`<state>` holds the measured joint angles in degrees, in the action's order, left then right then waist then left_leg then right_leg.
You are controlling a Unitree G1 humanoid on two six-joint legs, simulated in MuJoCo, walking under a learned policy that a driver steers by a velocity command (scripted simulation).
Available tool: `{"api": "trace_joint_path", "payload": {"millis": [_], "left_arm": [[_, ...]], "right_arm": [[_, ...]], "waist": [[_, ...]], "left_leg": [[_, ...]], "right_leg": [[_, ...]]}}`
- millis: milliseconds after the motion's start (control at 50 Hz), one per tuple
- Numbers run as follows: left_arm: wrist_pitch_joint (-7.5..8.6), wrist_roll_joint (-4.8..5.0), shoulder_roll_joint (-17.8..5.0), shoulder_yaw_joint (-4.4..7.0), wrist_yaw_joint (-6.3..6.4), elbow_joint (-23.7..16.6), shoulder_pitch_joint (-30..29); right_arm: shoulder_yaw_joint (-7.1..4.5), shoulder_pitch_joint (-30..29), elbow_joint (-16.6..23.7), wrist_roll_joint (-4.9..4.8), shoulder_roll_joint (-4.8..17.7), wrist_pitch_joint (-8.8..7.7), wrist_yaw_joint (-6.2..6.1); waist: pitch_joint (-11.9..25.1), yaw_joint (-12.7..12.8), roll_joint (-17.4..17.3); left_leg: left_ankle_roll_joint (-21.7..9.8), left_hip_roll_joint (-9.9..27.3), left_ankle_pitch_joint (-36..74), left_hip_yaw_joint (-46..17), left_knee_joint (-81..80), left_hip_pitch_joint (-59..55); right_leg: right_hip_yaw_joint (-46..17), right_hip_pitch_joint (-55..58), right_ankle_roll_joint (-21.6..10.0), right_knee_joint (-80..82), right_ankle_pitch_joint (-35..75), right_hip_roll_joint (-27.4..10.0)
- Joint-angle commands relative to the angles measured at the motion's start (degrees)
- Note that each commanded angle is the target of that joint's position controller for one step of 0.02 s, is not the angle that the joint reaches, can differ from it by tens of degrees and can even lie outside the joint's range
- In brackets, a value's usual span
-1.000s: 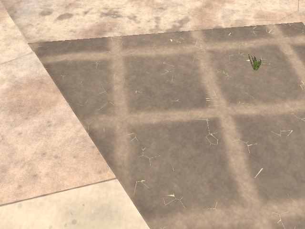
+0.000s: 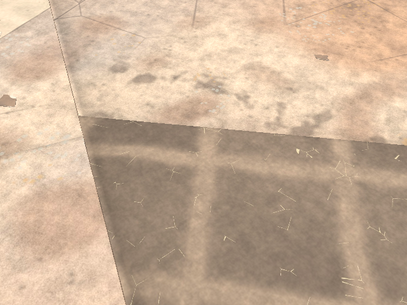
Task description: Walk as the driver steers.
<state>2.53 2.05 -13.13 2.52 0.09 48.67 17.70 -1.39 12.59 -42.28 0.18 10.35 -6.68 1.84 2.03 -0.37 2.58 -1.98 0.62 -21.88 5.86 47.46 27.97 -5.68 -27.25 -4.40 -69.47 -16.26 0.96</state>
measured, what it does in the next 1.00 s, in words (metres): goes down, turning right: right foot 0.08 m lower, then left foot 0.04 m higher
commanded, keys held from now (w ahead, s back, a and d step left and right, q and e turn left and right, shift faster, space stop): e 0.98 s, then no key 0.02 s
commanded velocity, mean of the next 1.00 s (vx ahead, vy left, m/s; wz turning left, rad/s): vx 0.09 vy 0.00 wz -0.49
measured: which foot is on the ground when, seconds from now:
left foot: down 0.00-0.30, up 0.32-0.64, down 0.66-1.00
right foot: up 0.00-0.28, down 0.30-1.00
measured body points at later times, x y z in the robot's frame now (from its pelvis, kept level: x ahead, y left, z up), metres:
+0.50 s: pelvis +0.16 -0.05 -0.05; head +0.21 -0.08 +0.40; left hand +0.36 +0.17 -0.15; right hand +0.27 -0.33 -0.16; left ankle +0.17 +0.11 -0.62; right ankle +0.23 -0.14 -0.78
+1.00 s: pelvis +0.22 +0.00 -0.03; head +0.25 -0.03 +0.42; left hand +0.47 +0.17 -0.13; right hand +0.24 -0.31 -0.12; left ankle +0.27 +0.11 -0.72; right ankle +0.23 -0.14 -0.78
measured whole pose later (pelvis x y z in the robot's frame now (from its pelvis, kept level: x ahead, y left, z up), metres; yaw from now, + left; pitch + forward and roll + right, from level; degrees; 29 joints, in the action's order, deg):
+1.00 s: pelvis +0.22 +0.00 -0.03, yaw -33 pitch +0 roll +7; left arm -3.2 1.7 -16.5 4.9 1.1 37.3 12.7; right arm -5.1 6.0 -39.1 0.1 9.6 -3.1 -2.4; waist -4.4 1.2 7.3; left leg -9.9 -6.9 1.2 4.0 43.3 20.2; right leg -24.1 -17.5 1.7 -24.7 -6.4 2.2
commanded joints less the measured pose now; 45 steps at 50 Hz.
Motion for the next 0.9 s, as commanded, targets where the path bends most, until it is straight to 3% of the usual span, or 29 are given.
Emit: {"api": "trace_joint_path", "payload": {"millis": [20,60,100,120,160,220,260,280,300,320,340,360,380,400,420,440,460,480,500,560,600,640,660,680,700,740,780,900], "left_arm": [[-1.57,-0.42,-2.95,1.79,0.92,-3.53,4.50],[-1.98,-1.83,-3.44,2.16,0.85,-5.98,0.33],[-1.60,-2.64,-2.30,1.72,-0.20,-8.27,-4.37],[-1.24,-2.60,-1.95,1.53,-1.09,-8.59,-5.41],[-1.16,-1.91,-2.71,1.77,-2.81,-10.24,-8.97],[-2.81,-1.47,-3.90,2.13,-3.82,-12.47,-13.18],[-3.07,-1.56,-4.58,2.74,-3.99,-11.83,-10.87],[-2.64,-1.84,-5.13,3.46,-3.85,-9.95,-5.59],[-2.02,-2.60,-8.02,4.90,-3.23,-7.36,1.50],[-0.62,-4.20,-14.73,6.18,-2.50,-7.29,5.37],[0.19,-4.38,-15.98,5.27,-2.16,-9.23,4.71],[0.06,-3.53,-14.70,4.85,-2.06,-10.88,2.56],[-0.56,-2.87,-15.46,4.85,-1.46,-11.52,-1.39],[-1.42,-2.03,-12.65,3.84,-0.63,-12.94,-5.46],[-1.82,-2.48,-10.84,2.81,-0.09,-14.14,-8.44],[-2.05,-2.67,-9.96,2.39,0.05,-14.60,-9.94],[-2.20,-2.68,-10.13,2.40,0.43,-14.82,-10.13],[-2.17,-3.04,-10.53,2.68,0.95,-15.06,-9.77],[-1.87,-3.00,-10.94,2.81,1.24,-15.19,-8.85],[-2.77,-2.44,-10.33,3.16,2.39,-16.03,-8.79],[-3.68,-2.25,-10.07,3.41,2.71,-17.04,-9.49],[-4.41,-2.32,-10.19,3.64,2.64,-17.95,-9.74],[-5.11,-1.89,-10.48,3.86,2.62,-17.61,-8.90],[-5.58,-1.72,-10.00,3.88,2.65,-17.92,-8.22],[-5.77,-1.44,-9.73,3.83,2.70,-18.15,-8.29],[-5.82,-1.07,-10.39,4.22,2.46,-18.10,-8.36],[-5.77,-1.10,-10.13,4.29,2.35,-17.49,-7.62],[-5.57,-0.57,-10.03,4.22,1.49,-16.35,-6.92]], "right_arm": [[-1.85,-4.22,1.11,-0.13,2.90,-1.43,-0.08],[-2.48,-3.19,-0.11,-0.19,4.47,-1.79,-1.44],[-3.39,-2.07,-0.57,-0.04,6.94,-1.38,-3.32],[-3.71,-1.48,-0.63,-0.08,7.87,-0.87,-4.25],[-4.24,0.28,-0.59,-0.74,9.16,-0.09,-5.54],[-4.79,0.97,0.23,-1.61,8.91,0.75,-5.94],[-5.15,1.07,0.30,-1.64,8.59,1.23,-5.74],[-5.17,1.21,-0.18,-1.57,8.19,1.31,-5.42],[-4.94,3.04,-1.07,-1.14,7.03,1.10,-4.87],[-4.30,6.30,0.95,0.72,4.05,0.55,-4.24],[-3.13,11.12,1.89,0.18,5.10,0.16,-3.42],[-3.76,7.77,2.90,-0.59,9.53,0.38,-3.29],[-3.23,5.17,4.89,-1.38,10.21,0.95,-3.82],[-3.04,1.57,5.48,-1.00,9.92,2.29,-4.94],[-3.45,-0.15,5.78,-0.94,10.74,4.06,-5.82],[-3.75,-0.92,6.20,-0.59,10.45,5.60,-6.41],[-3.72,-2.11,7.24,0.04,9.61,6.20,-6.74],[-3.61,-2.86,7.62,0.62,8.62,6.24,-6.96],[-4.11,-2.14,7.35,0.60,9.61,6.04,-6.94],[-3.29,-3.50,7.71,0.99,6.35,5.54,-6.33],[-3.07,-5.09,8.09,0.68,5.72,5.55,-5.71],[-3.20,-6.31,8.12,0.28,6.18,5.50,-5.18],[-3.23,-7.20,7.86,-0.29,6.21,5.73,-5.02],[-3.61,-8.88,7.80,-0.32,7.18,5.67,-4.94],[-4.11,-9.18,7.29,0.19,7.55,5.49,-4.91],[-4.04,-9.65,6.81,0.55,5.84,4.77,-4.65],[-4.13,-10.53,6.78,0.27,4.99,3.92,-4.63],[-4.80,-10.45,7.57,-0.13,4.77,3.12,-4.54]], "waist": [[-4.18,3.82,-8.07],[-4.65,3.74,-6.34],[-2.72,2.70,-5.77],[-0.41,1.99,-6.34],[2.19,0.05,-7.60],[0.67,-1.94,-6.76],[-0.46,-1.14,-5.91],[0.75,1.32,-4.14],[3.26,4.33,-0.15],[6.03,4.02,12.85],[16.67,2.64,11.51],[20.92,4.68,5.40],[21.40,2.74,2.06],[17.87,1.92,-4.09],[14.16,0.30,-4.11],[10.63,-0.85,-1.95],[7.66,-1.13,-0.07],[7.45,-0.92,0.75],[7.45,-1.15,0.30],[10.31,-0.57,2.29],[10.16,0.02,3.82],[8.56,0.96,5.60],[6.39,1.74,5.37],[3.25,2.96,4.43],[1.10,3.04,1.26],[-0.19,3.18,-0.46],[-0.24,3.51,0.05],[-1.59,2.58,2.34]], "left_leg": [[-7.41,13.20,14.26,-15.95,-27.42,-1.71],[-7.63,12.63,21.20,-9.83,-27.54,-1.55],[-7.12,10.87,22.70,-3.88,-25.10,-3.28],[-6.32,9.77,21.27,-0.91,-23.17,-3.90],[-5.34,11.55,16.04,0.16,-19.83,-5.67],[-3.84,15.17,10.97,-0.90,-12.63,-9.50],[-2.34,16.04,12.35,-1.02,-5.15,-9.46],[-1.24,13.88,14.96,1.13,2.61,-8.80],[0.18,7.99,14.41,4.47,17.44,-7.06],[3.67,1.22,-25.13,3.53,42.89,16.17],[4.86,1.23,-26.73,-6.50,56.20,22.89],[5.20,1.45,-21.35,-10.36,59.96,24.81],[5.14,2.24,-13.77,-11.86,58.87,28.12],[5.43,3.63,-8.36,-12.38,55.48,27.57],[5.02,4.55,-4.02,-13.47,49.18,22.74],[4.82,4.40,-3.90,-13.01,45.80,19.42],[4.99,3.62,-3.00,-12.84,40.90,18.40],[4.95,2.73,-2.39,-12.03,38.88,17.46],[5.35,1.90,1.86,-11.95,34.01,16.57],[6.69,0.78,3.43,-11.67,23.14,13.79],[6.76,0.22,3.95,-11.40,15.85,10.81],[6.25,-0.65,3.70,-10.78,9.45,7.11],[6.25,-1.88,3.79,-10.16,1.88,5.00],[5.51,-3.13,4.54,-9.23,-1.32,3.88],[4.13,-4.23,4.03,-8.72,-2.02,4.58],[2.44,-5.31,3.93,-7.57,-5.05,3.30],[1.47,-5.79,4.04,-7.21,-6.52,1.71],[-0.13,-6.23,4.36,-7.24,-11.54,-4.38]], "right_leg": [[-2.09,-6.76,0.86,2.52,2.17,-3.22],[-0.49,-6.62,1.76,10.69,8.95,-2.78],[2.27,-4.54,2.68,22.96,19.34,-2.55],[3.92,-0.86,3.25,28.54,25.85,-1.77],[4.32,3.50,4.30,33.48,33.74,-1.27],[3.59,1.00,4.10,37.60,32.09,-3.09],[5.79,3.62,3.10,42.33,29.32,-2.93],[8.40,10.26,1.52,47.63,32.83,-1.25],[10.78,19.24,-1.32,50.58,40.11,1.00],[-3.09,39.15,-8.44,37.14,78.56,-10.66],[-17.25,45.92,-17.08,33.35,88.96,-20.73],[-19.43,45.06,-19.73,36.66,81.33,-22.68],[-24.45,41.85,-19.70,40.71,55.33,-23.31],[-25.89,33.84,-17.36,44.83,35.51,-22.38],[-26.42,24.26,-15.87,47.31,26.04,-21.27],[-24.85,17.23,-14.51,49.05,21.41,-18.70],[-22.49,13.30,-13.40,49.61,18.76,-15.63],[-20.61,11.87,-12.52,49.30,20.77,-13.68],[-18.07,11.59,-11.68,48.39,22.94,-10.99],[-16.75,14.11,-10.21,46.69,25.62,-9.30],[-17.32,13.63,-9.20,47.08,18.85,-8.47],[-18.92,11.76,-8.27,48.02,11.56,-8.00],[-18.57,9.92,-7.13,49.61,3.29,-6.27],[-18.73,7.44,-5.86,51.11,-0.50,-5.44],[-17.44,6.92,-3.96,52.14,-3.71,-4.35],[-16.76,8.81,-1.60,51.84,-5.01,-3.14],[-16.74,11.04,-1.04,51.46,-3.27,-2.91],[-19.09,12.02,0.57,51.29,-0.04,-2.41]]}}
